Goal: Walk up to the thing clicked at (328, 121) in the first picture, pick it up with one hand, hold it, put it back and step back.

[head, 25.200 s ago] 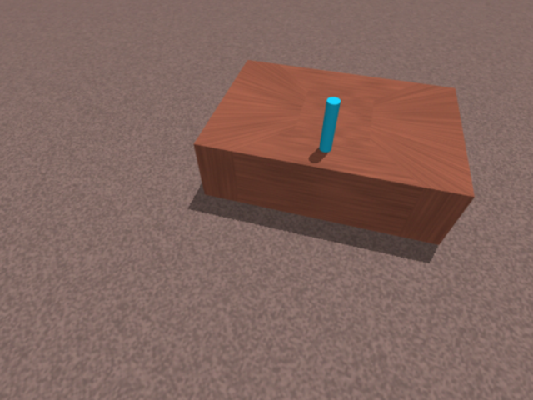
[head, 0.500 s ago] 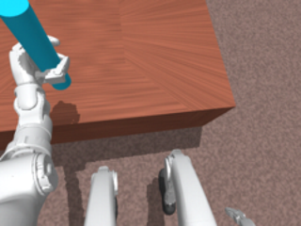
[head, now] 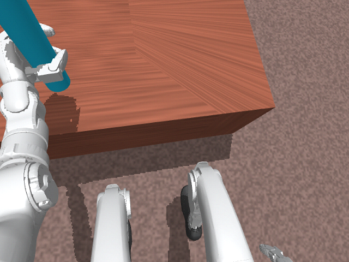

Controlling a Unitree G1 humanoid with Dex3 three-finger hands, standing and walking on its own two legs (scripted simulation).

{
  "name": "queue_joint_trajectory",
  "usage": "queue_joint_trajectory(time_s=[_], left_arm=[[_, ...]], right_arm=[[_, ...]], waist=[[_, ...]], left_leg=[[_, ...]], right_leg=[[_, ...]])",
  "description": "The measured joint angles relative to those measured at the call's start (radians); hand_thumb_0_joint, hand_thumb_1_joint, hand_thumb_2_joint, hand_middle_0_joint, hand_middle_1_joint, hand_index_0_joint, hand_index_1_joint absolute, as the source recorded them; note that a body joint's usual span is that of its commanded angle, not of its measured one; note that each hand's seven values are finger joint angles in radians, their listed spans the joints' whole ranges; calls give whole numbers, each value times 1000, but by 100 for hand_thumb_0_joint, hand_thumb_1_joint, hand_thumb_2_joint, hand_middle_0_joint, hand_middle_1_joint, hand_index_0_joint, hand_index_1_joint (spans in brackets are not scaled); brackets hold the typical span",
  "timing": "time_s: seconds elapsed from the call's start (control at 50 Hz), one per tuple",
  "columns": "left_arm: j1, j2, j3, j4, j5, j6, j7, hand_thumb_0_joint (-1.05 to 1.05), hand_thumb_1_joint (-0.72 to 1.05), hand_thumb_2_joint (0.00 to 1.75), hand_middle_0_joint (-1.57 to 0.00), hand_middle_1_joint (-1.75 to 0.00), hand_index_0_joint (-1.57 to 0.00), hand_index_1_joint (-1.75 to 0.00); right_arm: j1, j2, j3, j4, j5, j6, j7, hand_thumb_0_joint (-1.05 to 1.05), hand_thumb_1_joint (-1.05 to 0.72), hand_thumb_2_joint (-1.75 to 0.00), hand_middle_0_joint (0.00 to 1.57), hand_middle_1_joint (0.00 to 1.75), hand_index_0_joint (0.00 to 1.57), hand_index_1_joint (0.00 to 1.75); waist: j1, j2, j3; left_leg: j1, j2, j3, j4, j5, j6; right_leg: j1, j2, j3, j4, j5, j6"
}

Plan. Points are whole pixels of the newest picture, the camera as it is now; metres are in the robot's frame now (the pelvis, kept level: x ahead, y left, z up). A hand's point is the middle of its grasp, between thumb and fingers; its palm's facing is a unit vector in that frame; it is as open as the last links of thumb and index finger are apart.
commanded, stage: lower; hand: left
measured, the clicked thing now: (34, 45) +0.55 +0.19 +0.02
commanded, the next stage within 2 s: loosen in 0.80 s
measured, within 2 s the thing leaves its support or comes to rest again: rests again in 1.40 s
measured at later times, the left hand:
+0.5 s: hand (58, 67) +0.56 +0.18 -0.06, palm faces +0.16 -0.99 -0.06, open 7.0 cm
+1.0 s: hand (64, 72) +0.56 +0.18 -0.09, palm faces +0.13 -0.99 -0.07, open 7.0 cm
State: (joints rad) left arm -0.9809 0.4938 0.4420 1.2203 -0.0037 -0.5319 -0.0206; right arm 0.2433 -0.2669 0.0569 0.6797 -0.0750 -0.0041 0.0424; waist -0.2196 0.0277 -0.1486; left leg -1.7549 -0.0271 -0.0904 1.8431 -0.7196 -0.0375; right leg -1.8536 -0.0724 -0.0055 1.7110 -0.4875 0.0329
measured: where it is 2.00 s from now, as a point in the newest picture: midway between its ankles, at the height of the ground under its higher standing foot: (158, 239)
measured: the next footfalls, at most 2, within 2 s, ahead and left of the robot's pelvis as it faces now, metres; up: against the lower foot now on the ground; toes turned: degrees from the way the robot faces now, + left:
none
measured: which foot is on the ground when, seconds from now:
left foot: down 0.00-1.00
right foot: down 0.00-1.00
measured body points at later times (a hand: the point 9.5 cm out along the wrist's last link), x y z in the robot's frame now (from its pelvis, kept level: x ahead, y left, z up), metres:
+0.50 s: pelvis -0.01 +0.00 -0.06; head +0.22 +0.03 +0.32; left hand +0.54 +0.23 -0.06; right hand +0.01 -0.26 -0.18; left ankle +0.04 +0.13 -0.48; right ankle +0.12 -0.15 -0.48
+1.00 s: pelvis -0.02 +0.01 -0.08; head +0.22 +0.05 +0.30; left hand +0.55 +0.23 -0.09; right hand +0.00 -0.26 -0.19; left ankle +0.04 +0.13 -0.48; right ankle +0.12 -0.15 -0.48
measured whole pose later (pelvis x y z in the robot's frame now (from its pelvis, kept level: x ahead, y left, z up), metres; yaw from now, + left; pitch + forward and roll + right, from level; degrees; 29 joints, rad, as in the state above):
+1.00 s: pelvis -0.02 +0.01 -0.08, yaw +0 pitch +37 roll -5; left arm -1.11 0.54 0.41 1.24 0.07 -0.50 0.00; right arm 0.23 -0.29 0.08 0.66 -0.10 0.02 0.07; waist -0.26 0.03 -0.10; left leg -2.03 -0.07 -0.10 2.12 -0.74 -0.02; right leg -2.10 -0.10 0.01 1.95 -0.49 0.06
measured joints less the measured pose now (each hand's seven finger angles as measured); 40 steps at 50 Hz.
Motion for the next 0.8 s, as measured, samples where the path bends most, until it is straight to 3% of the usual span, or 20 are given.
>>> queue_joint_trajectory(time_s=[0.18, 0.6, 0.8], left_arm=[[-26, 22, 2, -8, 34, -22, -1, 2, -3, 111, -93, -107, -90, -107], [-104, 57, 9, 29, 61, 12, 1, 2, -2, 111, -93, -108, -90, -107], [-100, 48, -14, -14, 66, 25, 0, 2, -2, 111, -93, -108, -90, -107]], right_arm=[[-8, -8, 3, -8, -17, 0, 8, 0, -92, -90, 20, 30, 20, 30], [-21, -10, 18, -19, -22, 13, 19, 0, -91, -90, 20, 30, 20, 30], [-8, -19, 15, -18, -24, 19, 22, 0, -91, -90, 20, 30, 20, 30]], waist=[[-22, -16, 23], [-36, -1, 43], [-38, -7, 48]], left_leg=[[-96, -9, -6, 99, -15, -4], [-216, -27, -7, 227, -22, 4], [-255, -40, -10, 262, -22, 7]], right_leg=[[-96, -3, 3, 89, -5, 3], [-210, -9, 15, 200, -1, 16], [-239, -20, 16, 228, -5, 15]])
